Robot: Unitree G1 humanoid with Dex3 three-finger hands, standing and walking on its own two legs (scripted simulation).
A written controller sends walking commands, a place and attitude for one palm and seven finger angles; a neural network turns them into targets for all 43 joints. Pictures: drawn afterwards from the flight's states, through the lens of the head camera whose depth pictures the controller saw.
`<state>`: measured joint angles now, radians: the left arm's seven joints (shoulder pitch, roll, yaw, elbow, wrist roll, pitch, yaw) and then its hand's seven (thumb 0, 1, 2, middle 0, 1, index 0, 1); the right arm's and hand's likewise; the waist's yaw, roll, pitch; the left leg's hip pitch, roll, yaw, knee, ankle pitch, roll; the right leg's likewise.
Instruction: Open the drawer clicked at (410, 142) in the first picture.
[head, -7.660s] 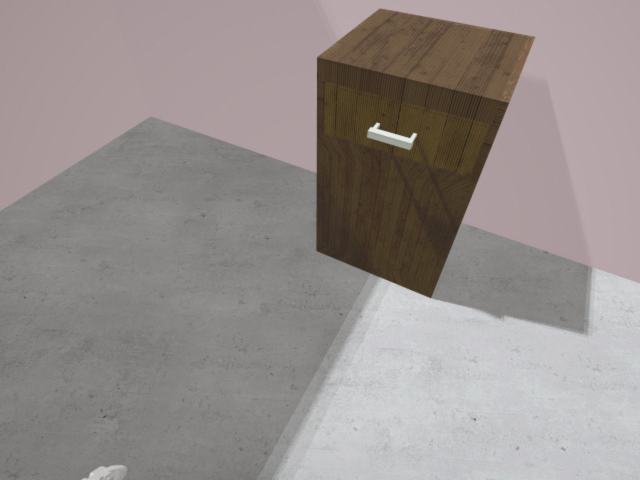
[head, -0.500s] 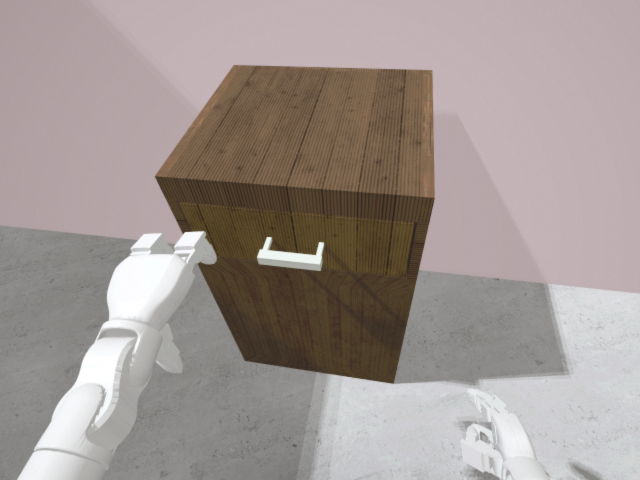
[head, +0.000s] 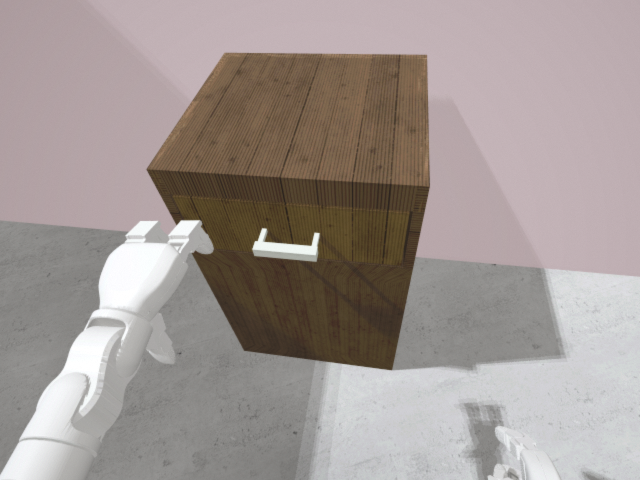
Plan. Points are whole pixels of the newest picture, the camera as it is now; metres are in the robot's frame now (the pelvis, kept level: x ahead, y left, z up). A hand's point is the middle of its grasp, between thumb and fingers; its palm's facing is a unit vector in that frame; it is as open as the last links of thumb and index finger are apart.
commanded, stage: move the hooked fingers above the handle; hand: left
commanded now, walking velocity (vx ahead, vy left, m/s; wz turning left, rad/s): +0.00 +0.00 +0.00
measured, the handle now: (287, 243) +0.53 +0.15 -0.11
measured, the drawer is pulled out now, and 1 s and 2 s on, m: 0.00 0.00 0.00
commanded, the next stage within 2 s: none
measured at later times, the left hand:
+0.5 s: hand (215, 274) +0.35 +0.20 +0.04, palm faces -0.01 -0.08 -1.00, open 13.8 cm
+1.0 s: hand (248, 263) +0.41 +0.18 +0.00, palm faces -0.04 -0.04 -1.00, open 13.8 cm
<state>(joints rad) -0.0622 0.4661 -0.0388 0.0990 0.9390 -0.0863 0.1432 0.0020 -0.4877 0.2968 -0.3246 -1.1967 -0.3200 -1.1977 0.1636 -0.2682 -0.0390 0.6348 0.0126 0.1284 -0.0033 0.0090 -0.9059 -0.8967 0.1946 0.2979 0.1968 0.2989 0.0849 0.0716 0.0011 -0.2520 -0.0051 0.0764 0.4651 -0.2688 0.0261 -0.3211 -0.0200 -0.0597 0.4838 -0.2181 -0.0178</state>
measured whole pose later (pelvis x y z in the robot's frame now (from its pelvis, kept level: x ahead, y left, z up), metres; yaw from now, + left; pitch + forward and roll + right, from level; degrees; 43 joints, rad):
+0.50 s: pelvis +0.00 -0.01 -0.01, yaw +0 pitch +6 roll +1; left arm -0.30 0.39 -0.12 0.40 1.01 -0.06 0.19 0.00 -0.49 0.30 -0.32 -1.20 -0.32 -1.20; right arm 0.17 -0.24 -0.03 0.63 0.01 0.11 -0.01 0.01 -0.90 -0.90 0.20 0.30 0.20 0.30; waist 0.06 0.05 -0.03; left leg -0.35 0.00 0.07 0.54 -0.30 0.02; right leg -0.42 -0.02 -0.06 0.56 -0.25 -0.03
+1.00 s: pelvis +0.00 -0.01 -0.02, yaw +0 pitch +11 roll +1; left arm -0.52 0.33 -0.15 0.75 1.08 -0.05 0.33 0.00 -0.49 0.30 -0.32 -1.20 -0.32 -1.20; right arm 0.24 -0.25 -0.07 0.68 0.01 0.12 -0.01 0.01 -0.91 -0.90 0.20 0.30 0.20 0.30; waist -0.01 0.04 -0.08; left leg -0.50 0.01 0.07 0.64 -0.34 0.02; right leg -0.57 -0.02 -0.06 0.65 -0.29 -0.03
